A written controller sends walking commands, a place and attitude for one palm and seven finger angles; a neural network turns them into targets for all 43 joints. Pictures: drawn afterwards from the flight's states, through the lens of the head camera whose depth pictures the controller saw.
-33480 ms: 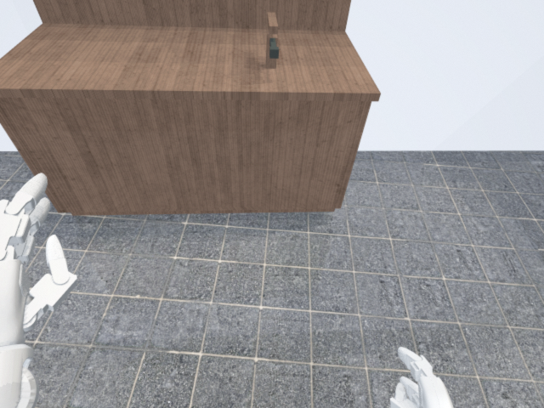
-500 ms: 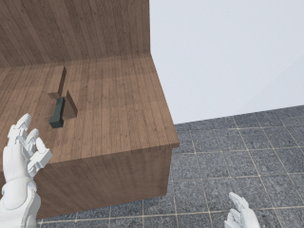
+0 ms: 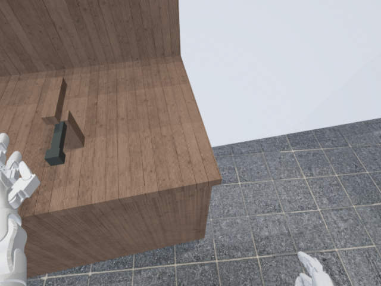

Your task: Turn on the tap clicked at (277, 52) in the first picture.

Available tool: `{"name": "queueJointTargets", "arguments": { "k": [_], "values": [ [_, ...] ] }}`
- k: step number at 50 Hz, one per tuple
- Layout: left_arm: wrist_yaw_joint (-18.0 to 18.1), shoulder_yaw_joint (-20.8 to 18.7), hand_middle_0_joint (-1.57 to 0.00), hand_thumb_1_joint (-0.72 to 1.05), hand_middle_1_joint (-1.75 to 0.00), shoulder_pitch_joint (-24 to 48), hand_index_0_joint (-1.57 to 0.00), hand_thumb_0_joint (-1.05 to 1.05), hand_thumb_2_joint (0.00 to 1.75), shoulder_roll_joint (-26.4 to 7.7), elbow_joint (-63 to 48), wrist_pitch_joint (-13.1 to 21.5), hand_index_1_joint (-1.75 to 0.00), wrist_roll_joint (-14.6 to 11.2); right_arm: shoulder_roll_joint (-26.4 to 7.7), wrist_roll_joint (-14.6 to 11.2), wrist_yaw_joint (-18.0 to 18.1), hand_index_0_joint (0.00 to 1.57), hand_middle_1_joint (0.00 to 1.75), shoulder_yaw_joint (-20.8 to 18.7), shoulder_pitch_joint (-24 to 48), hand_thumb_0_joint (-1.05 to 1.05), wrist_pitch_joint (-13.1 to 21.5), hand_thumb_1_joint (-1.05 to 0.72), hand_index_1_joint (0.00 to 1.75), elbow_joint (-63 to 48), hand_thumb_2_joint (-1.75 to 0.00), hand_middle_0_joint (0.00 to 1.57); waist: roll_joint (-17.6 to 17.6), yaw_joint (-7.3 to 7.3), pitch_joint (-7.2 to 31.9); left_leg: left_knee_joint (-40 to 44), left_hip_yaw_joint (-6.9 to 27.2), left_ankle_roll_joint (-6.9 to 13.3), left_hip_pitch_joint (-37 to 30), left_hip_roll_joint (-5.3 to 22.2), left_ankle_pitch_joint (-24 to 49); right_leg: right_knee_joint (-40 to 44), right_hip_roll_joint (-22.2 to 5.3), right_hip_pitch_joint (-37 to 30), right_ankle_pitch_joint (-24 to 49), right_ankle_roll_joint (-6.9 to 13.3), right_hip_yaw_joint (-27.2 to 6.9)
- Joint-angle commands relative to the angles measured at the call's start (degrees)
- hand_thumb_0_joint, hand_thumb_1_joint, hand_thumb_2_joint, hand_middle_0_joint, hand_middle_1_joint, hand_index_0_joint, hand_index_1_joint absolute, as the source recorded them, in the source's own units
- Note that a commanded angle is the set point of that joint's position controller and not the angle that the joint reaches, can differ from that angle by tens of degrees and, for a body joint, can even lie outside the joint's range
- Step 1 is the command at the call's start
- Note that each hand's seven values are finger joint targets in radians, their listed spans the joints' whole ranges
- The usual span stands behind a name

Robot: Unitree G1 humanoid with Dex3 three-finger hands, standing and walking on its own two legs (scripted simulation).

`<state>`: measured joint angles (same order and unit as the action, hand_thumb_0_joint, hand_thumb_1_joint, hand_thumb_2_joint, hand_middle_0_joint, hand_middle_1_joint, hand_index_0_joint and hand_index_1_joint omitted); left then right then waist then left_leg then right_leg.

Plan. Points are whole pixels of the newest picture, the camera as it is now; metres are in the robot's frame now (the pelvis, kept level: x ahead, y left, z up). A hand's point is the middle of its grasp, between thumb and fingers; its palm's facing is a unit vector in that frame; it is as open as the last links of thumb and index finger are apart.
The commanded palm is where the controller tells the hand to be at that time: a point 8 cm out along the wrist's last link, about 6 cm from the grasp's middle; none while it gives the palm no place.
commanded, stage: reach beside the lever's end, fingers flat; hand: left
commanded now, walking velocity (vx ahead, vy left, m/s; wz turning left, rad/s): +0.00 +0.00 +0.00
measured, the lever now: (55, 156) +0.35 +0.33 +0.06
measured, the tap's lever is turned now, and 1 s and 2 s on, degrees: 0 0 7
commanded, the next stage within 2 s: push the lever round in 0.88 s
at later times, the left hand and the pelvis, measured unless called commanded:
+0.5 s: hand (37, 165) +0.33 +0.36 +0.06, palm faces +0.49 -0.87 -0.10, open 7.8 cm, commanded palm +0.28 +0.39 +0.06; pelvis -0.01 +0.03 -0.01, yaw +0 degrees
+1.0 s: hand (37, 167) +0.32 +0.35 +0.06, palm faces +0.50 -0.86 -0.10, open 7.8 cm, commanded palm +0.28 +0.39 +0.06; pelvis -0.02 +0.02 -0.01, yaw +0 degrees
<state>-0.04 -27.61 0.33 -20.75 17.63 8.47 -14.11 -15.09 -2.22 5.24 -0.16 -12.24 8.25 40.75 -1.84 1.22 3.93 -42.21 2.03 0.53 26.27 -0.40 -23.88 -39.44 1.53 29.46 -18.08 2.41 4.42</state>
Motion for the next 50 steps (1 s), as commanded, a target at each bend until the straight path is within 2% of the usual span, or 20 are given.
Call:
{"name": "queueJointTargets", "arguments": {
  "k": [1,4,7,9,11,13,16,17,19,21,23,25,26,28,34,36,39,44,46,50],
  "values": [
    [-1.51,-7.91,-0.16,0.90,-0.17,7.95,-0.16,0.00,0.90,-17.74,-8.49,4.84,-0.17,-0.37,-8.09,0.16,0.60,0.20,0.30,-3.25,1.16,0.00,2.28,-0.90,0.30,-6.85,-0.90,0.20,-0.84,0.57,12.94,4.44,-0.26,0.87,1.75,-0.77,22.22,2.66,-1.36,-14.66,20.21,-1.26,-3.45],
    [-2.21,-6.94,-0.16,0.90,-0.17,10.65,-0.16,0.00,0.90,-16.62,-9.17,6.31,-0.17,-0.67,-8.03,0.38,0.39,0.20,0.30,-3.43,0.51,0.00,2.21,-0.90,0.30,-7.21,-0.90,0.20,-1.15,-0.05,13.73,4.14,0.15,0.60,1.09,-0.79,23.01,1.96,-1.16,-12.95,19.49,-1.17,-3.03],
    [-1.92,-7.11,-0.15,0.90,-0.16,14.96,-0.15,0.00,0.90,-18.17,-11.22,8.73,-0.16,0.30,-7.91,0.78,0.43,0.20,0.30,-3.42,-0.24,0.00,2.17,-0.90,0.30,-6.42,-0.90,0.20,-5.42,-0.63,15.05,3.78,0.85,-0.22,-1.29,-0.58,24.84,1.32,-0.88,-10.77,17.64,-0.79,-2.60],
    [-2.17,-5.98,-0.15,0.90,-0.15,13.68,-0.15,0.00,0.90,-16.59,-9.81,9.54,-0.15,0.25,-8.11,1.02,0.32,0.20,0.30,-3.68,-0.61,0.00,2.30,-0.90,0.30,-6.33,-0.90,0.20,-4.26,-0.83,15.51,3.09,1.02,-0.56,-1.78,-0.41,26.33,0.84,-0.59,-9.72,17.71,-0.83,-2.34],
    [-2.44,-7.07,-0.15,0.90,-0.15,16.39,-0.15,0.00,0.90,-18.69,-6.79,9.77,-0.15,0.81,-8.38,0.92,0.65,0.20,0.30,-3.41,-0.91,0.00,1.86,-0.90,0.30,-5.33,-0.90,0.20,-4.34,-1.26,13.50,3.04,1.54,-0.89,-0.27,-0.22,24.41,0.71,-0.48,-7.63,15.08,-0.70,-2.11],
    [-3.17,-4.09,-0.15,0.90,-0.15,19.76,-0.15,0.00,0.90,-16.23,-4.73,9.66,-0.15,0.67,-8.38,0.74,0.79,0.20,0.30,-3.34,-0.87,0.00,1.78,-0.90,0.30,-5.46,-0.90,0.20,-4.23,-2.11,12.81,3.38,1.93,-1.19,-0.04,-0.26,21.56,0.72,-0.48,-5.54,12.07,-0.64,-1.90],
    [-3.12,-5.97,-0.15,0.90,-0.15,23.48,-0.15,0.00,0.90,-19.77,-0.71,8.60,-0.15,1.42,-9.04,0.77,1.39,0.20,0.30,-2.97,-0.98,0.00,1.29,-0.90,0.30,-5.06,-0.90,0.20,-4.79,-1.91,12.20,3.68,2.55,-1.41,1.73,-0.31,17.33,0.75,-0.47,-3.85,8.08,-0.43,-1.72],
    [-3.17,-4.56,-0.15,0.90,-0.15,25.97,-0.15,0.00,0.90,-18.83,-0.50,8.56,-0.15,1.44,-9.02,0.81,1.35,0.20,0.30,-2.96,-1.24,0.00,1.04,-0.90,0.30,-5.38,-0.90,0.20,-3.93,-2.76,13.26,3.63,2.63,-1.37,1.55,-0.42,17.06,0.59,-0.54,-3.72,8.13,-0.57,-1.70],
    [-2.91,-4.03,-0.15,0.90,-0.15,25.98,-0.15,0.00,0.90,-18.62,0.11,8.45,-0.15,1.99,-9.10,1.00,1.14,0.20,0.30,-3.05,-1.79,0.00,0.78,-0.90,0.30,-6.03,-0.90,0.20,-4.22,-2.03,16.00,3.34,2.97,-1.89,0.74,-0.31,19.56,-0.16,-0.44,-4.10,9.09,-0.49,-1.52],
    [-1.97,-7.44,-0.15,0.90,-0.15,25.62,-0.15,0.00,0.90,-22.33,2.06,8.58,-0.15,2.80,-9.31,1.48,0.98,0.20,0.30,-3.11,-2.69,0.00,0.12,-0.90,0.30,-5.51,-0.90,0.20,-5.33,-1.07,17.11,2.74,3.15,-2.42,0.73,-0.12,21.85,-0.61,-0.22,-4.32,9.94,-0.40,-1.58],
    [-1.59,-5.26,-0.15,0.90,-0.15,25.11,-0.15,0.00,0.90,-19.58,0.85,9.34,-0.15,2.93,-8.84,1.58,0.26,0.20,0.30,-3.18,-3.18,0.00,-0.33,-0.90,0.30,-6.49,-0.90,0.20,-6.03,-1.02,19.10,2.53,3.40,-2.95,-0.84,0.16,25.13,-1.17,-0.11,-4.24,10.86,-0.49,-1.39],
    [-1.19,-6.30,-0.15,0.90,-0.15,21.62,-0.15,0.00,0.90,-19.77,0.16,9.75,-0.15,2.66,-9.00,1.72,-0.30,0.20,0.30,-3.51,-3.71,0.00,-0.62,-0.90,0.30,-6.95,-0.90,0.20,-5.67,-0.15,20.64,2.17,3.72,-3.44,-2.02,0.65,29.55,-1.45,0.10,-4.84,12.24,-0.52,-1.29],
    [-0.91,-6.65,-0.15,0.90,-0.15,20.01,-0.15,0.00,0.90,-20.15,0.05,9.75,-0.15,3.05,-8.91,1.69,-0.52,0.20,0.30,-3.44,-3.92,0.00,-0.91,-0.90,0.30,-6.79,-0.90,0.20,-7.71,0.41,20.40,2.04,3.78,-3.76,-2.56,0.85,31.71,-1.35,0.18,-4.89,12.52,-0.44,-1.40],
    [-0.82,-5.23,-0.15,0.90,-0.15,19.23,-0.15,0.00,0.90,-18.02,-0.46,9.56,-0.15,2.69,-8.80,1.63,-1.02,0.20,0.30,-3.57,-4.03,0.00,-1.27,-0.90,0.30,-7.36,-0.90,0.20,-5.97,-0.19,19.45,2.07,3.75,-3.81,-2.00,1.06,32.28,-1.33,0.23,-4.59,12.87,-0.65,-1.28],
    [0.26,-6.20,-0.15,0.90,-0.15,19.61,-0.15,0.00,0.90,-18.03,-0.55,9.30,-0.15,2.36,-8.94,1.36,-0.94,0.20,0.30,-3.59,-3.34,0.00,-1.95,-0.90,0.30,-7.71,-0.90,0.20,-2.59,-0.95,14.90,3.36,3.07,-2.62,2.46,0.57,22.78,-0.40,0.32,-4.56,9.99,-0.59,-1.33],
    [0.81,-8.03,-0.15,0.90,-0.15,20.87,-0.15,0.00,0.90,-20.78,-1.22,10.25,-0.15,3.07,-8.89,1.34,-0.62,0.20,0.30,-3.40,-3.00,0.00,-2.15,-0.90,0.30,-7.21,-0.90,0.20,-4.47,-0.87,14.15,3.38,2.77,-2.12,3.23,0.41,19.73,-0.24,0.32,-4.51,8.50,-0.42,-1.73],
    [0.71,-4.87,-0.15,0.90,-0.15,25.67,-0.15,0.00,0.90,-19.02,-3.80,12.26,-0.15,3.76,-8.59,1.67,-0.58,0.20,0.30,-3.14,-2.66,0.00,-1.84,-0.90,0.30,-7.22,-0.90,0.20,-7.52,-2.20,15.31,3.33,3.29,-2.34,1.58,0.33,18.21,-0.72,0.28,-2.98,7.09,-0.27,-1.91],
    [-1.30,-3.94,-0.15,0.90,-0.15,29.32,-0.15,0.00,0.90,-19.29,1.14,12.39,-0.15,3.00,-8.90,1.41,0.37,0.20,0.30,-2.79,-2.53,0.00,-1.69,-0.90,0.30,-5.98,-0.90,0.20,-5.38,-3.53,14.98,2.71,2.83,-1.21,3.49,-0.11,13.46,-0.08,0.10,-2.74,5.62,-0.42,-2.33],
    [-2.20,-5.30,-0.15,0.90,-0.15,28.09,-0.15,0.00,0.90,-21.09,3.49,11.36,-0.15,2.98,-9.01,1.16,0.68,0.20,0.30,-2.74,-2.68,0.00,-1.87,-0.90,0.30,-5.63,-0.90,0.20,-6.61,-2.55,14.80,2.92,2.69,-1.20,3.65,-0.04,13.96,0.20,0.04,-3.46,5.97,-0.21,-2.35],
    [-3.26,-4.39,-0.15,0.90,-0.15,27.45,-0.15,0.00,0.90,-20.19,6.17,8.75,-0.15,2.09,-9.30,0.84,0.51,0.20,0.30,-2.61,-3.14,0.00,-1.92,-0.90,0.30,-6.82,-0.90,0.20,-3.04,-2.22,16.18,2.78,2.24,-0.80,5.00,-0.31,15.21,0.09,-0.20,-5.10,8.34,-0.58,-2.21]
  ]
}}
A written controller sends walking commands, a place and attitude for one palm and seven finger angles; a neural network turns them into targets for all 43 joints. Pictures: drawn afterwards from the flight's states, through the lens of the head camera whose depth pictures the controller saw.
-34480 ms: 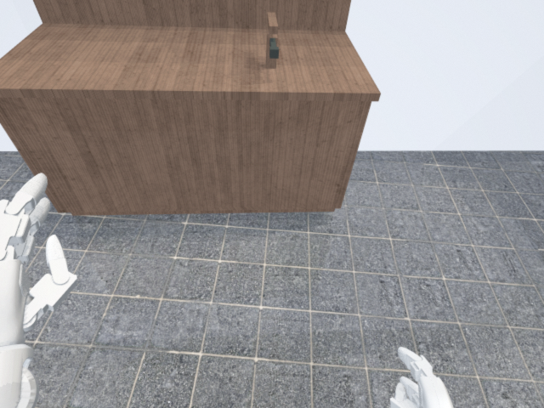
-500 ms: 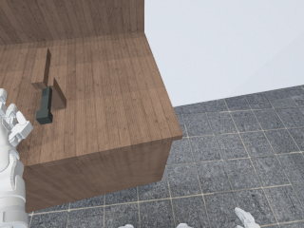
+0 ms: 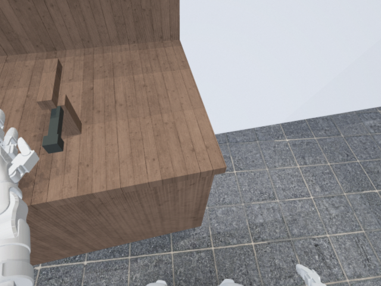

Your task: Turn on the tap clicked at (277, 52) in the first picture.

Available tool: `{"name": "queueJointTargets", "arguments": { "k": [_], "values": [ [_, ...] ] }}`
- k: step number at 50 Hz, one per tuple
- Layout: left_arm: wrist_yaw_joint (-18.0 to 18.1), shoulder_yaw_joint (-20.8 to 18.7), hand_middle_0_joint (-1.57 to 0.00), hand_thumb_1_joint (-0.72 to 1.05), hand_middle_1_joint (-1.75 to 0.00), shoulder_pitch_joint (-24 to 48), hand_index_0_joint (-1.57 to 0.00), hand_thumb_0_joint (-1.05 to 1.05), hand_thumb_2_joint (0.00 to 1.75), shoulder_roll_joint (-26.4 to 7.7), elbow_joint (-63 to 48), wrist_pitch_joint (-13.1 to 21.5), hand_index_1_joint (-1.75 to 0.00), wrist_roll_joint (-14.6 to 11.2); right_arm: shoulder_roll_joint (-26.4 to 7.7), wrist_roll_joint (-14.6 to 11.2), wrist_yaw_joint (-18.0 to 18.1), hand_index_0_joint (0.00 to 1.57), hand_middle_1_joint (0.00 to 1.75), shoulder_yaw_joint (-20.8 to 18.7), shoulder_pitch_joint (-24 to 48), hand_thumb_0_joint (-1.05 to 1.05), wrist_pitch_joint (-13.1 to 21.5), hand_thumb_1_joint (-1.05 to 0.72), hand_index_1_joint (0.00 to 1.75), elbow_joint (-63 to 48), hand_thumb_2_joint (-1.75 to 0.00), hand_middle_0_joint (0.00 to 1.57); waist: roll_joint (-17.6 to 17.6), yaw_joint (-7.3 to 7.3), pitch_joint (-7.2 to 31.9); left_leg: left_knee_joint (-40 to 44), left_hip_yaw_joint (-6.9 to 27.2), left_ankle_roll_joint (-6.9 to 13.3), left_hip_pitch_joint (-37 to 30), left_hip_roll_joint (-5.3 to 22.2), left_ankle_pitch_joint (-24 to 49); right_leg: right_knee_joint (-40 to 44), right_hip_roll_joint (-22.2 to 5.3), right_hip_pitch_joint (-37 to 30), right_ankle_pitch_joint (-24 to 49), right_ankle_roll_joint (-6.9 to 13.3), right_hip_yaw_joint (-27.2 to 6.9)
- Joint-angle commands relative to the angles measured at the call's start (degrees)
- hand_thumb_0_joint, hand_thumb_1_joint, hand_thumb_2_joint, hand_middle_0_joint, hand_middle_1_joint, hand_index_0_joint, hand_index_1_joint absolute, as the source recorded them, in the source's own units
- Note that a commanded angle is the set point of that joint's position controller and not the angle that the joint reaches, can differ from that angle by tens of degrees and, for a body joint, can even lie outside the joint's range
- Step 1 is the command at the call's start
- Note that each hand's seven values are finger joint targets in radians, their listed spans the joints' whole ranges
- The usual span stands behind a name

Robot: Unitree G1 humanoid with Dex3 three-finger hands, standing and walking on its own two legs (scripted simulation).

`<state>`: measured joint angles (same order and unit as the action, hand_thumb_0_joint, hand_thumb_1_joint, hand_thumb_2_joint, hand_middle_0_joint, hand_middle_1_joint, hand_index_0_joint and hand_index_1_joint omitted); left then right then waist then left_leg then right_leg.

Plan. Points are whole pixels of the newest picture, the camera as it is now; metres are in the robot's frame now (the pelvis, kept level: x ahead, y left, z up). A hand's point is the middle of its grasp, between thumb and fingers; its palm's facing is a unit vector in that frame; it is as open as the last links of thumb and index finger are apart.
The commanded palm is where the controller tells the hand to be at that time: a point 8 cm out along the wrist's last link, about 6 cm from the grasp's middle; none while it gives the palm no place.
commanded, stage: push the lever round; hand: left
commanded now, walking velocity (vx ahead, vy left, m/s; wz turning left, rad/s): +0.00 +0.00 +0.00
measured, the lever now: (53, 143) +0.37 +0.31 +0.07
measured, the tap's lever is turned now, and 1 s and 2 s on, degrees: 0 7 34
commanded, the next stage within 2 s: none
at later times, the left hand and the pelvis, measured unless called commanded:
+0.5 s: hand (47, 151) +0.35 +0.32 +0.07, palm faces +0.49 -0.87 -0.10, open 7.8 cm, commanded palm +0.30 +0.35 +0.07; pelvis +0.01 -0.01 +0.00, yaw -1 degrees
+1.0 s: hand (59, 157) +0.34 +0.29 +0.07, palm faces +0.56 -0.82 -0.07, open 7.7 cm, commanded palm +0.30 +0.31 +0.07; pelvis +0.00 +0.00 +0.00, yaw +0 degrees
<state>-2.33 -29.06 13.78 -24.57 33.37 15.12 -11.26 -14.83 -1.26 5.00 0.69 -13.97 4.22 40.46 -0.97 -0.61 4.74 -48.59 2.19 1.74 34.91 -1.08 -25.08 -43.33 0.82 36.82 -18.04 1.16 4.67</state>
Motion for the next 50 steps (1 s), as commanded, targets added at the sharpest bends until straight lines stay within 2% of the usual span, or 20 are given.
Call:
{"name": "queueJointTargets", "arguments": {
  "k": [1,2,6,7,8,9,11,17,21,25,26,27,29,36,38,41,42,45,46,50],
  "values": [
    [-0.48,-4.79,-0.15,0.90,-0.15,12.69,-0.15,0.00,0.90,-17.91,-9.72,2.06,-0.15,-0.46,-9.39,-0.14,0.74,0.20,0.30,-3.55,-1.52,0.00,1.92,-0.90,0.30,-6.33,-0.90,0.20,-5.90,0.58,15.44,9.12,1.94,-2.10,-4.13,0.43,17.50,4.18,0.52,-13.09,8.90,0.84,-2.66],
    [-0.30,-2.80,-0.15,0.90,-0.15,13.33,-0.15,0.00,0.90,-15.53,-11.60,2.26,-0.15,-0.59,-9.21,0.00,0.41,0.20,0.30,-3.57,-1.77,0.00,1.94,-0.90,0.30,-7.11,-0.90,0.20,-5.10,0.08,17.03,8.93,1.71,-2.03,-4.88,0.29,19.39,3.87,0.44,-13.96,10.83,0.65,-2.61],
    [1.93,-7.29,-0.15,0.90,-0.15,9.15,-0.15,0.00,0.90,-18.44,-11.88,3.23,-0.15,-0.39,-9.08,0.25,-0.25,0.20,0.30,-3.90,-2.18,0.00,1.49,-0.90,0.30,-7.12,-0.90,0.20,-3.12,1.29,17.68,8.05,1.07,-1.69,-3.40,0.43,21.78,3.44,0.67,-16.43,14.16,0.49,-3.10],
    [2.19,-5.45,-0.15,0.90,-0.15,10.06,-0.15,0.00,0.90,-16.17,-12.88,3.75,-0.15,-0.44,-8.92,0.34,-0.53,0.20,0.30,-3.91,-2.12,0.00,1.44,-0.90,0.30,-7.44,-0.90,0.20,-2.00,0.40,17.41,8.12,0.80,-1.44,-3.26,0.36,21.27,3.41,0.53,-16.38,14.54,0.18,-3.18],
    [2.42,-6.68,-0.15,0.90,-0.15,7.97,-0.15,0.00,0.90,-16.88,-12.60,3.95,-0.15,-0.34,-8.90,0.34,-0.74,0.20,0.30,-4.09,-2.08,0.00,1.40,-0.90,0.30,-7.58,-0.90,0.20,-2.33,1.16,17.51,8.10,0.68,-1.32,-2.88,0.40,21.37,3.29,0.56,-16.80,14.84,0.30,-3.30],
    [2.44,-5.87,-0.15,0.90,-0.15,8.46,-0.15,0.00,0.90,-16.18,-12.96,4.09,-0.15,-0.34,-9.02,0.27,-0.81,0.20,0.30,-4.02,-1.78,0.00,1.31,-0.90,0.30,-7.66,-0.90,0.20,-1.29,0.36,16.87,7.98,0.39,-0.97,-2.27,0.36,20.53,3.40,0.49,-16.71,14.85,0.09,-3.49],
    [2.41,-6.37,-0.15,0.90,-0.15,10.97,-0.15,0.00,0.90,-17.86,-12.85,4.34,-0.15,0.43,-8.88,0.07,-0.54,0.20,0.30,-3.81,-1.56,0.00,0.94,-0.90,0.30,-6.94,-0.90,0.20,-4.65,-0.01,15.03,7.78,0.01,-0.68,-1.59,0.39,18.50,3.75,0.35,-15.86,13.37,0.24,-4.11],
    [0.97,-3.80,-0.15,0.90,-0.15,14.86,-0.15,0.00,0.90,-16.26,-14.56,5.23,-0.15,0.19,-8.77,0.10,-0.01,0.20,0.30,-3.95,-1.44,0.00,1.10,-0.90,0.30,-6.53,-0.90,0.20,-6.22,-1.30,16.53,7.52,-0.05,-0.25,-3.31,0.29,18.27,3.98,0.32,-15.88,13.44,0.31,-4.54],
    [0.73,-4.74,-0.15,0.90,-0.15,12.44,-0.15,0.00,0.90,-16.72,-13.03,5.15,-0.15,-0.04,-8.92,0.13,0.15,0.20,0.30,-4.09,-1.75,0.00,1.15,-0.90,0.30,-6.01,-0.90,0.20,-5.62,-0.35,17.56,7.47,0.42,-0.59,-3.64,0.44,19.84,3.63,0.44,-16.57,14.39,0.45,-4.14],
    [1.17,-3.26,-0.15,0.90,-0.15,7.57,-0.15,0.00,0.90,-13.58,-14.52,4.20,-0.15,-0.88,-8.84,0.18,-0.38,0.20,0.30,-4.44,-2.09,0.00,1.50,-0.90,0.30,-6.74,-0.90,0.20,-4.35,0.53,19.37,7.76,0.55,-1.31,-5.31,0.53,24.55,3.28,0.39,-17.90,18.02,0.39,-3.48],
    [1.67,-4.62,-0.15,0.90,-0.15,5.43,-0.15,0.00,0.90,-14.54,-13.33,3.72,-0.15,-0.64,-8.84,0.03,-0.41,0.20,0.30,-4.41,-2.14,0.00,1.25,-0.90,0.30,-6.53,-0.90,0.20,-4.12,1.11,17.83,7.98,0.63,-1.35,-4.80,0.70,24.90,3.53,0.47,-18.00,18.10,0.49,-3.38],
    [1.93,-2.54,-0.15,0.90,-0.15,6.98,-0.15,0.00,0.90,-12.22,-15.40,3.93,-0.15,-0.88,-8.67,-0.02,-0.53,0.20,0.30,-4.37,-2.05,0.00,1.29,-0.90,0.30,-6.95,-0.90,0.20,-2.74,0.13,17.87,8.15,0.63,-1.23,-5.04,0.65,24.84,3.53,0.35,-17.62,18.23,0.23,-3.26],
    [2.82,-1.13,-0.15,0.90,-0.15,8.05,-0.15,0.00,0.90,-10.58,-17.23,4.19,-0.15,-0.67,-8.54,0.07,-0.68,0.20,0.30,-4.51,-1.64,0.00,1.53,-0.90,0.30,-7.08,-0.90,0.20,-3.71,0.04,17.42,8.35,0.80,-1.77,-6.04,0.75,25.19,3.57,0.48,-16.47,17.36,0.30,-2.99],
    [6.33,-0.49,-0.15,0.90,-0.15,8.24,-0.15,0.00,0.90,-9.98,-19.03,5.38,-0.15,1.38,-8.21,0.37,-0.79,0.20,0.30,-4.34,-0.63,0.00,1.54,-0.90,0.30,-6.47,-0.90,0.20,-4.70,-0.04,14.53,8.72,1.14,-2.28,-5.84,0.84,22.28,3.78,0.57,-14.61,13.65,0.63,-2.83],
    [7.09,2.56,-0.15,0.90,-0.15,10.12,-0.15,0.00,0.90,-6.80,-19.86,5.48,-0.15,1.53,-7.89,0.41,-0.88,0.20,0.30,-4.21,-0.07,0.00,1.66,-0.90,0.30,-6.81,-0.90,0.20,-4.53,-0.71,15.13,9.01,1.36,-2.54,-6.45,0.68,20.78,3.78,0.45,-13.84,12.10,0.60,-2.62],
    [9.16,3.20,-0.15,0.90,-0.15,10.29,-0.15,0.00,0.90,-6.00,-21.27,5.27,-0.15,2.19,-7.77,0.59,-0.70,0.20,0.30,-4.09,0.41,0.00,1.86,-0.90,0.30,-6.58,-0.90,0.20,-6.67,-0.25,15.61,9.06,2.00,-3.29,-7.85,0.84,21.76,3.74,0.52,-13.28,11.28,0.86,-2.38],
    [9.59,5.09,-0.15,0.90,-0.15,11.81,-0.15,0.00,0.90,-4.25,-20.90,5.14,-0.15,2.36,-7.72,0.61,-0.76,0.20,0.30,-4.03,0.41,0.00,1.88,-0.90,0.30,-6.52,-0.90,0.20,-4.99,-1.24,15.41,9.00,1.99,-3.22,-7.86,0.86,20.98,3.84,0.44,-12.78,11.12,0.68,-2.34],
    [11.47,4.52,-0.15,0.90,-0.15,13.30,-0.15,0.00,0.90,-4.87,-18.68,4.49,-0.15,2.96,-7.83,0.77,-0.62,0.20,0.30,-3.82,0.90,0.00,1.80,-0.90,0.30,-6.34,-0.90,0.20,-2.52,-1.06,14.54,9.34,2.31,-3.11,-5.81,0.70,17.63,3.98,0.39,-12.72,9.34,0.71,-2.20],
    [12.28,4.05,-0.15,0.90,-0.15,13.76,-0.15,0.00,0.90,-5.74,-18.40,4.43,-0.15,3.77,-7.80,0.77,-0.46,0.20,0.30,-3.70,1.15,0.00,1.62,-0.90,0.30,-5.99,-0.90,0.20,-3.75,-1.05,14.07,9.31,2.19,-2.93,-5.76,0.74,16.63,4.13,0.37,-12.26,8.29,0.69,-2.29],
    [14.35,7.32,-0.15,0.90,-0.15,16.57,-0.15,0.00,0.90,-2.23,-19.13,4.53,-0.15,4.44,-7.52,1.04,-0.66,0.20,0.30,-3.58,1.52,0.00,1.65,-0.90,0.30,-6.32,-0.90,0.20,-3.78,-1.42,16.10,9.15,2.49,-3.18,-6.68,0.49,16.98,3.82,0.25,-12.35,8.66,0.83,-2.26]
  ]
}}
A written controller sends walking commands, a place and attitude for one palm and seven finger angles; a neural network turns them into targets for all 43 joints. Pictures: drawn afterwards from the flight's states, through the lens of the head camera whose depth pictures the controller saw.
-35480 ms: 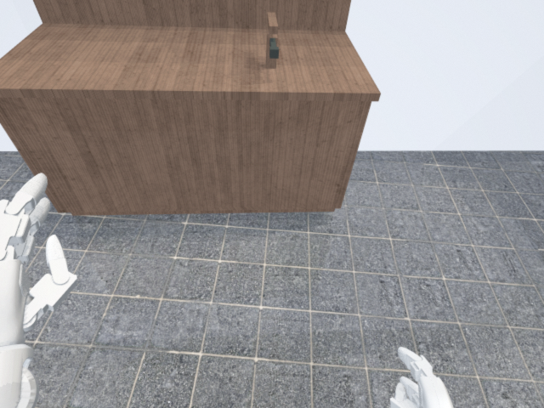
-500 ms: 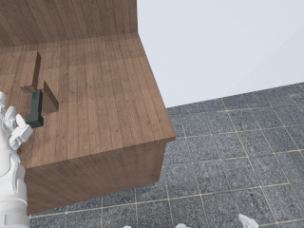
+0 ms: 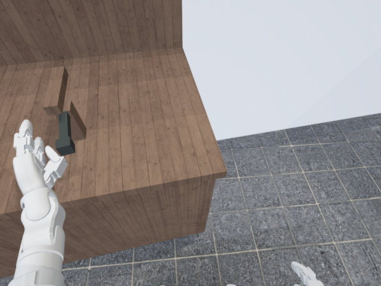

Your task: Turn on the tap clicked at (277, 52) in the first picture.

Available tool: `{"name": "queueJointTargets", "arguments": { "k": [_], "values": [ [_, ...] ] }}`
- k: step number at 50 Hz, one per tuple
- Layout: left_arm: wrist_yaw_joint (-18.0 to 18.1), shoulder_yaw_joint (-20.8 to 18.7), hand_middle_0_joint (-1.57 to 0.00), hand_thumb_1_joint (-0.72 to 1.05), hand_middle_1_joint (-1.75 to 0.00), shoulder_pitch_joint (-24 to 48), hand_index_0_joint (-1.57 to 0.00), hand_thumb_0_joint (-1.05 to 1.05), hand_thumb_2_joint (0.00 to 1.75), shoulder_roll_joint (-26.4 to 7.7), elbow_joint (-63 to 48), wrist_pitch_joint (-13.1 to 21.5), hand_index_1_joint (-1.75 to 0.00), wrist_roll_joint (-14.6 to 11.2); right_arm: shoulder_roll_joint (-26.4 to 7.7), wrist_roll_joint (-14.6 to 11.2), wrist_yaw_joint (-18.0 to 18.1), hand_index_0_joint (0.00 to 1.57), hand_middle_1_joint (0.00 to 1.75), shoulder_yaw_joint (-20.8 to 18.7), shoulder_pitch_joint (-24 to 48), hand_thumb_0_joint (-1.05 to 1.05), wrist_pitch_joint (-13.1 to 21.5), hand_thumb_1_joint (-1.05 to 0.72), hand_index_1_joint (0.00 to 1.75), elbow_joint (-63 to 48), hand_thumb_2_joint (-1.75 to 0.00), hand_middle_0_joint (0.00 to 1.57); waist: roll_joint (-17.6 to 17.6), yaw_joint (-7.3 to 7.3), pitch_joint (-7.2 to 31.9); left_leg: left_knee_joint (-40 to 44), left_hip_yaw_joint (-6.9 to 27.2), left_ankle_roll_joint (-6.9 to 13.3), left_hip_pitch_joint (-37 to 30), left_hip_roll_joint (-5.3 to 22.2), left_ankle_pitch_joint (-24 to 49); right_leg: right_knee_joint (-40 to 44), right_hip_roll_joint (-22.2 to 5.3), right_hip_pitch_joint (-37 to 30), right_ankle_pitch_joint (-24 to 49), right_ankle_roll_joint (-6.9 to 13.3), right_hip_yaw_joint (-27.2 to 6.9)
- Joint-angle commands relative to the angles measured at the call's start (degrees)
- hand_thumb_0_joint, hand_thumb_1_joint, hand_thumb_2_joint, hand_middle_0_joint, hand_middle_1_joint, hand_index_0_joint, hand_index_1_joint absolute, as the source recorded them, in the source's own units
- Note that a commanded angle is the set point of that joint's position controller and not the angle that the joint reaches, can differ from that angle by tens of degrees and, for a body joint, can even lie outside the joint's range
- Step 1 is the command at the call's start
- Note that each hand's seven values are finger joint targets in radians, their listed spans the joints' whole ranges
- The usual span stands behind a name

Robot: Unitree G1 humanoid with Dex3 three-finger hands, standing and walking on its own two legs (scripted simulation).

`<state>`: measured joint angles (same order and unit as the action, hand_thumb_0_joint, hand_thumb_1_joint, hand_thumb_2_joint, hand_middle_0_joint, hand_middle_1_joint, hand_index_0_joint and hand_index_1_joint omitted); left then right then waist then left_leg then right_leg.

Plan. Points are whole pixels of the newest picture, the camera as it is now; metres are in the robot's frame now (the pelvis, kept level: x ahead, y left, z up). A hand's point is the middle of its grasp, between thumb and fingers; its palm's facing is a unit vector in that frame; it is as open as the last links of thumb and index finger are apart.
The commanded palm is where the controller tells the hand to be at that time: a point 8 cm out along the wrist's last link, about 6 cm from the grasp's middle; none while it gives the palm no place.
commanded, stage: push the lever round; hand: left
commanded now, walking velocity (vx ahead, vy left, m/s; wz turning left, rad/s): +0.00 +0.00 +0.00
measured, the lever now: (65, 146) +0.37 +0.29 +0.07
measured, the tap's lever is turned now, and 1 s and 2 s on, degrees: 7 34 62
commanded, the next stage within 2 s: none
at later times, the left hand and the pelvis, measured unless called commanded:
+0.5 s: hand (85, 153) +0.36 +0.25 +0.06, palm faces +0.65 -0.76 -0.08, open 7.8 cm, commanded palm +0.32 +0.28 +0.07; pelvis -0.01 -0.01 +0.00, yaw +0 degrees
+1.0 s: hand (95, 148) +0.37 +0.23 +0.07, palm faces +0.74 -0.67 -0.08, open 7.6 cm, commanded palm +0.33 +0.25 +0.07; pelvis +0.00 -0.02 +0.00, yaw +0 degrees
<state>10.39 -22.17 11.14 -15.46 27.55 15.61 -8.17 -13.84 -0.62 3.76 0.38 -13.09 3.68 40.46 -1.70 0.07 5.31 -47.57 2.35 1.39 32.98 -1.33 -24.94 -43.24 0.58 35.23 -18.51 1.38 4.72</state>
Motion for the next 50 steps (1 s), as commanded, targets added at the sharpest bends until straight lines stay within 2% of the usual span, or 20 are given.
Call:
{"name": "queueJointTargets", "arguments": {
  "k": [1,10,11,14,16,17,18,21,25,26,29,31,32,36,39,41,44,46,47,50],
  "values": [
    [2.34,-0.96,-0.15,0.90,-0.15,18.75,-0.15,0.00,0.90,-12.77,-12.99,3.91,-0.15,1.84,-8.57,0.45,0.69,0.20,0.30,-3.36,0.55,0.00,2.03,-0.90,0.30,-5.91,-0.90,0.20,-3.47,-1.85,15.28,7.84,2.17,-2.73,-4.79,0.79,16.87,3.97,0.50,-10.74,9.15,0.55,-2.46],
    [6.45,2.22,-0.15,0.90,-0.15,22.98,-0.15,0.00,0.90,-9.22,-10.76,3.83,-0.15,3.23,-7.98,0.70,0.47,0.20,0.30,-2.88,1.50,0.00,1.59,-0.90,0.30,-5.83,-0.90,0.20,-2.61,-2.45,15.01,7.94,1.80,-2.11,-3.08,0.28,13.48,4.74,0.11,-11.20,7.76,0.51,-2.91],
    [7.25,0.13,-0.15,0.90,-0.15,22.65,-0.15,0.00,0.90,-11.36,-9.51,3.60,-0.15,3.66,-8.17,0.84,0.64,0.20,0.30,-2.81,1.33,0.00,1.39,-0.90,0.30,-5.22,-0.90,0.20,-1.99,-2.23,14.15,8.04,1.95,-1.95,-2.33,0.34,12.49,5.07,0.20,-11.21,6.96,0.50,-2.91],
    [8.63,2.89,-0.15,0.90,-0.15,26.06,-0.15,0.00,0.90,-8.69,-9.34,3.76,-0.15,4.10,-7.91,0.80,0.55,0.20,0.30,-2.70,1.92,0.00,1.30,-0.90,0.30,-5.56,-0.90,0.20,-1.53,-3.07,14.47,8.22,1.83,-1.61,-2.20,0.21,10.55,5.38,-0.03,-10.90,5.58,0.38,-3.12],
    [10.10,1.28,-0.15,0.90,-0.15,26.25,-0.15,0.00,0.90,-10.50,-9.23,3.91,-0.15,4.79,-8.02,1.00,0.71,0.20,0.30,-2.75,2.01,0.00,1.17,-0.90,0.30,-5.06,-0.90,0.20,-3.06,-2.64,14.54,8.29,1.94,-1.59,-2.33,0.20,9.88,5.69,-0.03,-10.89,4.81,0.46,-3.33],
    [10.50,4.05,-0.15,0.90,-0.15,28.21,-0.15,0.00,0.90,-7.46,-10.31,4.22,-0.15,4.83,-7.75,1.12,0.49,0.20,0.30,-2.70,1.82,0.00,1.22,-0.90,0.30,-5.34,-0.90,0.20,-2.32,-3.47,16.01,8.14,1.79,-1.45,-3.10,0.05,10.41,5.54,-0.15,-11.17,5.66,0.25,-3.31],
    [11.18,2.21,-0.15,0.90,-0.15,25.97,-0.15,0.00,0.90,-8.85,-8.19,4.02,-0.15,5.03,-7.81,1.13,0.47,0.20,0.30,-2.91,1.73,0.00,1.21,-0.90,0.30,-5.22,-0.90,0.20,-1.24,-2.56,15.97,8.07,1.75,-1.46,-2.14,0.10,10.76,5.49,-0.08,-11.96,5.96,0.41,-3.32],
    [12.91,0.86,-0.15,0.90,-0.15,27.03,-0.15,0.00,0.90,-10.21,-6.66,3.79,-0.15,5.58,-7.91,1.25,0.56,0.20,0.30,-2.81,2.01,0.00,0.80,-0.90,0.30,-4.67,-0.90,0.20,-0.74,-2.63,15.05,7.92,1.37,-0.93,-0.78,-0.02,9.35,6.15,-0.24,-12.30,5.17,0.15,-3.91],
    [15.09,3.12,-0.15,0.90,-0.15,28.51,-0.15,0.00,0.90,-7.13,-7.53,4.04,-0.15,6.49,-7.48,1.53,0.07,0.20,0.30,-3.02,2.04,0.00,0.85,-0.90,0.30,-5.13,-0.90,0.20,-1.50,-2.71,17.37,7.72,0.74,-0.96,-1.56,-0.23,11.51,5.79,-0.49,-13.61,7.84,0.19,-3.98],
    [15.94,0.20,-0.15,0.90,-0.15,26.34,-0.15,0.00,0.90,-9.64,-5.84,3.69,-0.15,6.97,-7.72,1.70,0.14,0.20,0.30,-3.17,1.71,0.00,0.55,-0.90,0.30,-4.54,-0.90,0.20,-1.18,-2.08,16.68,7.71,0.81,-0.92,-1.12,-0.12,11.71,5.96,-0.28,-13.77,7.84,0.22,-3.92],
    [17.39,2.29,-0.15,0.90,-0.15,26.69,-0.15,0.00,0.90,-6.91,-7.87,4.06,-0.15,7.50,-7.28,1.84,-0.38,0.20,0.30,-3.44,1.64,0.00,0.46,-0.90,0.30,-5.15,-0.90,0.20,-0.53,-2.32,18.88,7.31,0.29,-1.01,-1.84,-0.12,14.61,5.30,-0.47,-15.51,11.46,0.18,-3.92],
    [18.60,-0.38,-0.15,0.90,-0.15,23.84,-0.15,0.00,0.90,-9.04,-6.82,3.59,-0.15,7.97,-7.46,1.95,-0.42,0.20,0.30,-3.57,1.59,0.00,0.11,-0.90,0.30,-4.73,-0.90,0.20,-1.59,-1.33,18.26,7.27,0.16,-1.02,-1.34,-0.10,15.06,5.39,-0.35,-15.87,11.95,0.31,-4.19],
    [18.92,2.30,-0.15,0.90,-0.15,25.69,-0.15,0.00,0.90,-5.97,-7.95,3.65,-0.15,7.87,-7.07,2.03,-0.68,0.20,0.30,-3.40,1.64,0.00,0.04,-0.90,0.30,-5.17,-0.90,0.20,-0.45,-2.33,18.21,7.39,-0.09,-0.80,-1.55,-0.15,15.15,5.47,-0.60,-16.07,12.62,0.02,-4.11],
    [20.46,1.19,-0.15,0.90,-0.15,24.57,-0.15,0.00,0.90,-6.83,-8.03,3.56,-0.15,8.50,-7.21,2.08,-0.59,0.20,0.30,-3.69,2.22,0.00,-0.08,-0.90,0.30,-4.68,-0.90,0.20,-0.97,-1.92,16.17,7.61,-0.25,-0.83,-1.20,0.06,14.59,6.16,-0.55,-15.75,12.00,0.19,-4.48],
    [21.29,4.82,-0.15,0.90,-0.15,26.26,-0.15,0.00,0.90,-2.73,-8.07,3.48,-0.15,8.72,-6.92,2.10,-0.81,0.20,0.30,-3.70,2.57,0.00,0.15,-0.90,0.30,-5.01,-0.90,0.20,0.27,-2.62,15.67,7.92,-0.14,-0.71,-1.55,0.00,13.36,6.48,-0.72,-14.88,10.48,0.14,-4.27],
    [22.45,1.52,-0.15,0.90,-0.15,24.60,-0.15,0.00,0.90,-5.65,-7.75,3.23,-0.15,9.02,-7.21,2.23,-0.59,0.20,0.30,-3.95,2.60,0.00,-0.09,-0.90,0.30,-4.46,-0.90,0.20,0.18,-1.78,16.14,7.86,-0.26,-0.69,-1.54,0.03,13.84,6.61,-0.67,-15.72,10.84,0.22,-4.51],
    [23.27,6.55,-0.15,0.90,-0.15,27.71,-0.15,0.00,0.90,-0.63,-7.31,2.96,-0.15,9.61,-6.71,2.31,-0.81,0.20,0.30,-3.80,2.70,0.00,0.11,-0.90,0.30,-4.43,-0.90,0.20,0.32,-2.93,16.04,7.81,-0.06,-0.90,-2.43,0.11,14.27,6.38,-0.87,-14.44,11.01,0.16,-4.04],
    [24.57,3.36,-0.15,0.90,-0.15,26.89,-0.15,0.00,0.90,-3.40,-6.72,2.81,-0.15,10.10,-6.98,2.53,-0.59,0.20,0.30,-4.12,2.62,0.00,-0.11,-0.90,0.30,-3.68,-0.90,0.20,0.26,-2.22,16.13,7.82,0.10,-1.04,-2.34,0.14,14.50,6.42,-0.65,-14.66,10.79,0.29,-4.04],
    [24.76,5.78,-0.15,0.90,-0.15,28.27,-0.15,0.00,0.90,-0.90,-7.62,2.88,-0.15,10.15,-6.68,2.59,-0.78,0.20,0.30,-3.96,2.58,0.00,-0.27,-0.90,0.30,-4.16,-0.90,0.20,0.42,-2.85,17.12,7.85,0.06,-1.09,-2.95,0.08,15.47,6.05,-0.89,-15.03,11.89,0.20,-3.81],
    [25.94,5.43,-0.15,0.90,-0.15,27.65,-0.15,0.00,0.90,-0.73,-6.51,2.47,-0.15,10.50,-6.59,2.69,-0.92,0.20,0.30,-4.21,2.65,0.00,-0.33,-0.90,0.30,-3.99,-0.90,0.20,1.60,-2.26,18.45,7.48,-0.04,-1.23,-2.62,0.05,16.87,5.75,-1.02,-16.23,13.82,0.25,-3.83]
  ]
}}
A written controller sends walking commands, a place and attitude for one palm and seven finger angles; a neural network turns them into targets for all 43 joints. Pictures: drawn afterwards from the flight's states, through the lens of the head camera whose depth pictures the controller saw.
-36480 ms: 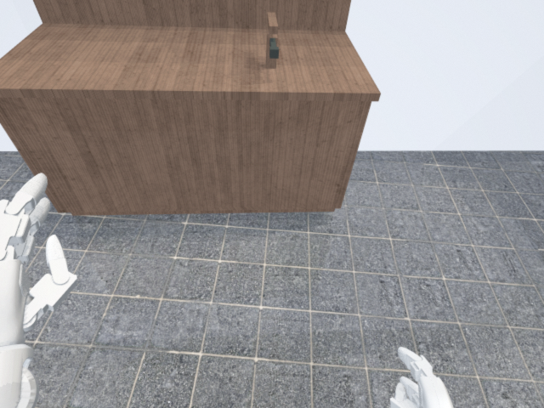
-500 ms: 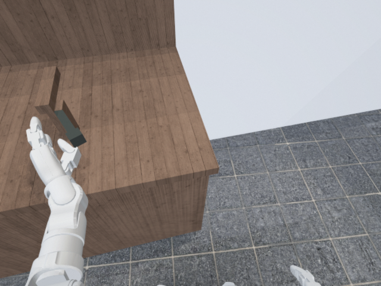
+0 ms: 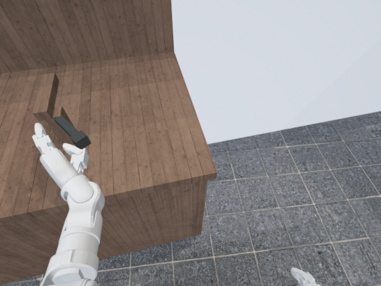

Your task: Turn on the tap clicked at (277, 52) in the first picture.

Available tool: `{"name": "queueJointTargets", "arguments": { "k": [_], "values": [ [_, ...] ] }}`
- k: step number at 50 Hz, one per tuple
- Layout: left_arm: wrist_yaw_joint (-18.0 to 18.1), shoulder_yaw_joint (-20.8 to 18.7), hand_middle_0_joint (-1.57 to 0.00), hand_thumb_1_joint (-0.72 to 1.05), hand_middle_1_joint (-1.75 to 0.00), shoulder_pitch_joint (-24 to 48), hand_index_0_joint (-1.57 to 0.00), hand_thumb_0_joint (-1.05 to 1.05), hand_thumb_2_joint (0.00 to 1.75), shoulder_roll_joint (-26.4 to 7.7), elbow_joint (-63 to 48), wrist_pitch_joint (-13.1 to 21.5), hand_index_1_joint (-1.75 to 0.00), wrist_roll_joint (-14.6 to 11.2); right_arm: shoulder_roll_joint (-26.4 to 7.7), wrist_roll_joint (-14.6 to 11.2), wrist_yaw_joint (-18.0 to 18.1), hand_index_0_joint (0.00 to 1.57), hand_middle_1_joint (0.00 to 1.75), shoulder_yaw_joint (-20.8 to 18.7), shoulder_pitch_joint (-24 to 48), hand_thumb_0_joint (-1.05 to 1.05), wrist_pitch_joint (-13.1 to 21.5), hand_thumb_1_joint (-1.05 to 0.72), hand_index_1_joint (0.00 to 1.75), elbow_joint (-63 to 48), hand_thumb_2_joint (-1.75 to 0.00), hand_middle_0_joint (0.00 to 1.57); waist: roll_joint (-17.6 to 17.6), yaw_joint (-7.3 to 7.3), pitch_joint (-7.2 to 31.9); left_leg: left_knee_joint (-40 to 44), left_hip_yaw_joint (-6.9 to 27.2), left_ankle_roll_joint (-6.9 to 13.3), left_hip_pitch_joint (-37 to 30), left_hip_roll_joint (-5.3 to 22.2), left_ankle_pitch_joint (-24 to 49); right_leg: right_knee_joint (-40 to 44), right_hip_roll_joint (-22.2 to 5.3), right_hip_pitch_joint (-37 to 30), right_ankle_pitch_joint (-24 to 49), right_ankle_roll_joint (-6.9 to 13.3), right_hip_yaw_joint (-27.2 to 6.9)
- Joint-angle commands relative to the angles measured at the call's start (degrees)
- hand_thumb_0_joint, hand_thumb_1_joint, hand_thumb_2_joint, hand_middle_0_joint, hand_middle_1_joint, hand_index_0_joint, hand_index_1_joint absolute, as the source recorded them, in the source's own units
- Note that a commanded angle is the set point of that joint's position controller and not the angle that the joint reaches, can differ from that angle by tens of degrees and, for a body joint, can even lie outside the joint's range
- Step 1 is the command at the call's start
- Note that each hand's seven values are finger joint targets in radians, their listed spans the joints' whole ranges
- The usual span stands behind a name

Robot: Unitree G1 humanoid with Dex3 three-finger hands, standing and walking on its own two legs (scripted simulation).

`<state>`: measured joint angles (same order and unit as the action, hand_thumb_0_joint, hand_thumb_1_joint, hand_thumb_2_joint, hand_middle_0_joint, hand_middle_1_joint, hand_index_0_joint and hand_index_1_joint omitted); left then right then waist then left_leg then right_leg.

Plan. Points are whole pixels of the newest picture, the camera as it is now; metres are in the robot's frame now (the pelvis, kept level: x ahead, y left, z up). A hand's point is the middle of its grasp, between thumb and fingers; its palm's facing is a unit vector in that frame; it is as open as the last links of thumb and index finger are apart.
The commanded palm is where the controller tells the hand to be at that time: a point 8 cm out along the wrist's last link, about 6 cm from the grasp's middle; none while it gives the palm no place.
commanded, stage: push the lever round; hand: left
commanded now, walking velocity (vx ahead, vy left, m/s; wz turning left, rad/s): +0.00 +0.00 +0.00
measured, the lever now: (80, 140) +0.40 +0.27 +0.07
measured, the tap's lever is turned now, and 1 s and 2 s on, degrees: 34 62 83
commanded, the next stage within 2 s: lift the hand up off the lever in 1.36 s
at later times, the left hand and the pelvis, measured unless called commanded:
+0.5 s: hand (96, 145) +0.39 +0.23 +0.06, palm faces +0.79 -0.61 -0.07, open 7.6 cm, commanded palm +0.35 +0.24 +0.07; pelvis -0.01 +0.01 +0.00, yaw +1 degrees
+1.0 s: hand (108, 134) +0.43 +0.21 +0.06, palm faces +0.82 -0.56 -0.10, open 7.5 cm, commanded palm +0.38 +0.23 +0.07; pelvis +0.00 -0.01 -0.01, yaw +0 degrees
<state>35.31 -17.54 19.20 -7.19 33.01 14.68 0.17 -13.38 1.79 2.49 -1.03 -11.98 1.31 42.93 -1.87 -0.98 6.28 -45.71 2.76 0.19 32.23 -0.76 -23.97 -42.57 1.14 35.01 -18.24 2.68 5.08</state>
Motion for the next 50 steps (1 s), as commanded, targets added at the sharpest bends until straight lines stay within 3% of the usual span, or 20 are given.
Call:
{"name": "queueJointTargets", "arguments": {
  "k": [1,4,6,14,16,20,21,24,26,29,31,35,36,37,40,41,44,46,47,50],
  "values": [
    [1.60,-0.22,-0.15,0.90,-0.15,20.45,-0.15,0.00,0.90,-10.10,-12.09,3.25,-0.15,2.71,-7.18,0.38,0.52,0.20,0.30,-2.90,1.60,0.00,1.83,-0.90,0.30,-5.89,-0.90,0.20,0.42,-1.01,17.50,5.66,-0.26,-0.35,-2.53,-0.42,16.36,4.97,-1.43,-15.51,13.48,-0.93,-4.18],
    [2.68,3.04,-0.15,0.90,-0.15,22.49,-0.15,0.00,0.90,-6.14,-11.85,3.04,-0.15,3.27,-6.67,0.75,0.08,0.20,0.30,-2.95,1.42,0.00,1.88,-0.90,0.30,-5.81,-0.90,0.20,-0.01,-1.45,17.66,5.46,-0.14,-0.94,-4.04,-0.18,18.66,4.37,-1.37,-14.38,14.45,-0.79,-3.31],
    [3.77,0.36,-0.15,0.90,-0.15,21.66,-0.15,0.00,0.90,-8.37,-10.85,2.60,-0.15,3.55,-6.85,0.94,0.13,0.20,0.30,-3.03,1.73,0.00,1.57,-0.90,0.30,-5.29,-0.90,0.20,-0.88,-0.83,17.66,5.33,0.02,-1.20,-3.54,-0.21,18.63,4.40,-1.26,-14.29,14.05,-0.71,-3.39],
    [6.78,3.77,-0.15,0.90,-0.15,28.70,-0.15,0.00,0.90,-4.11,-7.90,2.30,-0.15,4.63,-6.19,1.38,-0.48,0.20,0.30,-2.86,2.48,0.00,1.23,-0.90,0.30,-5.13,-0.90,0.20,1.94,-2.15,16.49,5.67,0.32,-1.14,-2.71,-0.11,15.24,4.96,-1.37,-12.58,9.85,-0.82,-2.85],
    [7.83,0.36,-0.15,0.90,-0.15,27.56,-0.15,0.00,0.90,-7.01,-6.66,2.15,-0.15,5.04,-6.44,1.68,-0.48,0.20,0.30,-3.04,2.32,0.00,1.04,-0.90,0.30,-4.55,-0.90,0.20,0.54,-1.07,17.02,5.54,0.51,-1.51,-2.53,-0.19,16.02,4.74,-1.11,-12.80,10.04,-0.57,-2.79],
    [8.95,2.87,-0.15,0.90,-0.15,30.40,-0.15,0.00,0.90,-3.86,-5.89,2.20,-0.15,5.53,-5.83,2.00,-1.16,0.20,0.30,-3.07,2.07,0.00,0.78,-0.90,0.30,-4.55,-0.90,0.20,-0.46,-1.79,18.78,4.93,0.29,-1.90,-3.22,-0.11,17.72,4.08,-1.32,-12.70,11.28,-0.55,-2.44],
    [9.51,1.26,-0.15,0.90,-0.15,30.17,-0.15,0.00,0.90,-5.48,-5.33,1.99,-0.15,5.92,-6.13,2.13,-1.13,0.20,0.30,-3.13,1.93,0.00,0.65,-0.90,0.30,-4.00,-0.90,0.20,-1.49,-1.28,18.24,5.17,0.73,-2.33,-2.97,-0.07,17.50,4.04,-1.08,-12.11,10.30,-0.36,-2.34],
    [10.44,5.21,-0.15,0.90,-0.15,34.74,-0.15,0.00,0.90,-1.01,-3.32,2.06,-0.15,6.16,-5.82,2.42,-1.76,0.20,0.30,-3.05,1.87,0.00,0.86,-0.90,0.30,-3.75,-0.90,0.20,-0.01,-2.94,17.01,4.86,1.10,-2.34,-3.07,0.16,16.57,3.80,-1.06,-9.73,8.71,-0.45,-1.76],
    [11.70,1.23,-0.15,0.90,-0.15,33.74,-0.15,0.00,0.90,-4.39,-1.53,1.87,-0.15,6.19,-6.24,2.67,-1.71,0.20,0.30,-3.23,1.90,0.00,0.71,-0.90,0.30,-3.22,-0.90,0.20,0.54,-2.10,17.36,4.83,0.96,-2.05,-1.73,0.00,14.78,4.22,-0.87,-10.24,7.47,-0.53,-2.01],
    [12.59,3.73,-0.15,0.90,-0.15,37.11,-0.15,0.00,0.90,-1.21,-0.26,2.07,-0.15,6.37,-5.80,2.82,-2.18,0.20,0.30,-3.22,1.83,0.00,0.81,-0.90,0.30,-3.45,-0.90,0.20,2.00,-3.01,18.60,4.56,0.51,-1.50,-1.37,-0.15,13.47,4.26,-1.11,-10.36,6.77,-0.79,-2.04],
    [13.47,0.86,-0.15,0.90,-0.15,37.56,-0.15,0.00,0.90,-4.21,1.59,1.78,-0.15,6.95,-6.23,3.00,-2.10,0.20,0.30,-3.25,1.56,0.00,0.58,-0.90,0.30,-2.54,-0.90,0.20,1.11,-2.57,17.49,4.70,0.63,-1.66,-0.49,-0.18,12.91,4.48,-0.99,-9.98,6.23,-0.64,-2.16],
    [14.44,1.50,-0.15,0.90,-0.15,40.47,-0.15,0.00,0.90,-3.01,3.74,1.62,-0.15,7.45,-5.78,3.30,-2.73,0.20,0.30,-3.20,0.81,0.00,0.47,-0.90,0.30,-2.75,-0.90,0.20,1.55,-3.27,19.54,4.10,0.05,-1.18,0.23,-0.41,13.07,4.18,-1.27,-10.74,6.95,-0.84,-2.25],
    [14.88,-1.61,-0.15,0.90,-0.15,39.79,-0.15,0.00,0.90,-6.21,5.24,1.36,-0.15,8.05,-6.19,3.45,-2.56,0.20,0.30,-3.34,0.53,0.00,0.24,-0.90,0.30,-1.98,-0.90,0.20,0.18,-2.68,18.39,4.25,0.21,-1.36,0.70,-0.36,12.64,4.41,-1.08,-10.14,6.36,-0.67,-2.40],
    [14.72,0.54,-0.15,0.90,-0.15,41.47,-0.15,0.00,0.90,-3.99,4.77,1.49,-0.15,8.01,-5.84,3.44,-2.85,0.20,0.30,-3.06,0.28,0.00,0.14,-0.90,0.30,-2.53,-0.90,0.20,0.46,-3.61,18.66,4.25,0.07,-1.13,0.42,-0.46,12.94,4.18,-1.25,-10.10,6.82,-0.81,-2.23],
    [15.10,-1.01,-0.15,0.90,-0.15,42.17,-0.15,0.00,0.90,-5.68,5.67,2.01,-0.15,8.39,-5.90,3.60,-2.97,0.20,0.30,-3.41,-0.42,0.00,0.14,-0.90,0.30,-2.71,-0.90,0.20,2.36,-3.52,21.15,3.50,-0.39,-0.58,1.03,-0.51,14.08,3.98,-1.31,-12.06,9.39,-0.95,-2.74],
    [15.46,-3.77,-0.15,0.90,-0.15,40.69,-0.15,0.00,0.90,-8.38,5.70,2.04,-0.15,8.80,-6.26,3.75,-2.87,0.20,0.30,-3.64,-0.84,0.00,-0.05,-0.90,0.30,-2.15,-0.90,0.20,0.54,-2.34,21.49,3.65,-0.29,-1.02,1.02,-0.53,14.72,3.69,-1.08,-12.17,9.93,-0.73,-2.83],
    [15.07,-0.90,-0.15,0.90,-0.15,42.04,-0.15,0.00,0.90,-5.24,6.52,2.30,-0.15,8.84,-5.80,3.77,-3.36,0.20,0.30,-3.53,-1.41,0.00,-0.14,-0.90,0.30,-2.65,-0.90,0.20,1.88,-3.84,20.86,3.22,-0.81,-0.53,1.34,-0.47,15.36,3.51,-1.34,-12.13,11.67,-1.07,-2.75],
    [15.36,-3.80,-0.15,0.90,-0.15,40.58,-0.15,0.00,0.90,-8.11,7.69,2.27,-0.15,9.16,-6.23,3.84,-3.21,0.20,0.30,-3.70,-1.48,0.00,-0.24,-0.90,0.30,-2.21,-0.90,0.20,1.58,-2.93,19.69,3.44,-0.83,-0.28,2.41,-0.51,13.87,4.02,-1.20,-12.03,10.74,-1.03,-3.19],
    [15.11,-2.08,-0.15,0.90,-0.15,42.46,-0.15,0.00,0.90,-6.54,7.22,2.52,-0.15,8.97,-6.03,3.70,-3.38,0.20,0.30,-3.51,-1.86,0.00,-0.37,-0.90,0.30,-2.62,-0.90,0.20,2.36,-4.01,19.83,3.60,-0.78,-0.10,2.16,-0.52,13.95,3.98,-1.43,-12.33,10.89,-1.15,-3.05],
    [15.18,-1.78,-0.15,0.90,-0.15,43.91,-0.15,0.00,0.90,-6.51,6.97,3.10,-0.15,9.11,-6.05,3.74,-3.41,0.20,0.30,-3.74,-2.05,0.00,-0.17,-0.90,0.30,-2.63,-0.90,0.20,2.52,-4.23,20.74,3.30,-1.11,0.25,1.98,-0.58,13.93,4.10,-1.41,-12.74,11.57,-1.23,-3.30]
  ]
}}
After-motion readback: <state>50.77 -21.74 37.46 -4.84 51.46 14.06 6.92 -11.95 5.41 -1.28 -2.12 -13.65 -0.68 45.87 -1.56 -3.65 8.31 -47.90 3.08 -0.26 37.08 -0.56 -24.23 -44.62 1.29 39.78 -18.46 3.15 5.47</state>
